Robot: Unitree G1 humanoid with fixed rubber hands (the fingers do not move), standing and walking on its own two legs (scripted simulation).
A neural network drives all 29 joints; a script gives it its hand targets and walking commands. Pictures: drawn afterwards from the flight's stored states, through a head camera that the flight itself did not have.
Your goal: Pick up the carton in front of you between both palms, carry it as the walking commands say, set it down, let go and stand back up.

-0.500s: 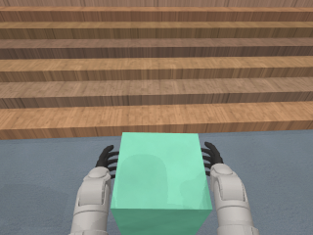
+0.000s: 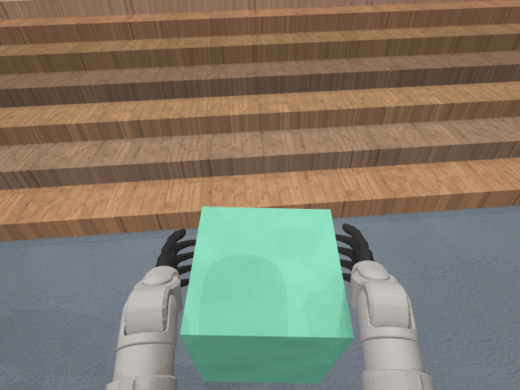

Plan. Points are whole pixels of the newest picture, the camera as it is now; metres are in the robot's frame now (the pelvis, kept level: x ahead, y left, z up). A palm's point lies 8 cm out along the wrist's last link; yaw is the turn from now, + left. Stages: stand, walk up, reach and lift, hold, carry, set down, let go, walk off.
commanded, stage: carry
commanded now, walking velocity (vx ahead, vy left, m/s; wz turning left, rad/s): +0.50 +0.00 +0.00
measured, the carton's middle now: (263, 299) +0.30 +0.01 -0.01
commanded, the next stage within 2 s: none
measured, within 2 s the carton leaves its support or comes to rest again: neither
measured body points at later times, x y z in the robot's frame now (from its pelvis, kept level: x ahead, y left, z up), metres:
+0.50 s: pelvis +0.21 +0.03 +0.01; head +0.21 +0.02 +0.46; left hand +0.49 +0.18 +0.08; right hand +0.49 -0.13 +0.08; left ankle +0.18 +0.12 -0.74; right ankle +0.21 -0.09 -0.68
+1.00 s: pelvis +0.54 -0.02 +0.01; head +0.56 -0.03 +0.46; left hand +0.81 +0.15 +0.08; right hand +0.83 -0.15 +0.08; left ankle +0.62 +0.14 -0.68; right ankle +0.47 -0.09 -0.74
